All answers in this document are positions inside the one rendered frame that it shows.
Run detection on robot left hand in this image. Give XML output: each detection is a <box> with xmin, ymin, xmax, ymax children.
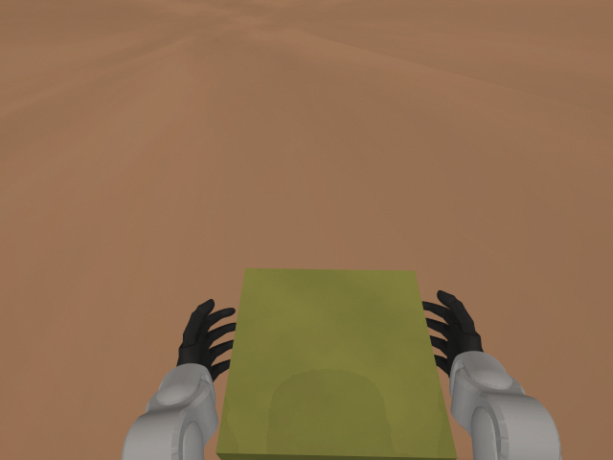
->
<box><xmin>176</xmin><ymin>299</ymin><xmax>237</xmax><ymax>382</ymax></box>

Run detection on robot right forearm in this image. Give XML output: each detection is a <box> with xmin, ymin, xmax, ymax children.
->
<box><xmin>449</xmin><ymin>351</ymin><xmax>562</xmax><ymax>460</ymax></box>

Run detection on robot left forearm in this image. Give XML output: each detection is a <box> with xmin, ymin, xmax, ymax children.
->
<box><xmin>122</xmin><ymin>363</ymin><xmax>218</xmax><ymax>460</ymax></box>

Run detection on robot right hand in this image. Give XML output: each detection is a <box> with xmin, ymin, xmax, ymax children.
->
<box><xmin>422</xmin><ymin>290</ymin><xmax>484</xmax><ymax>378</ymax></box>

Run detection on carton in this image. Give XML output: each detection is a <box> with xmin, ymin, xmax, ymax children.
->
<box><xmin>216</xmin><ymin>268</ymin><xmax>458</xmax><ymax>460</ymax></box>

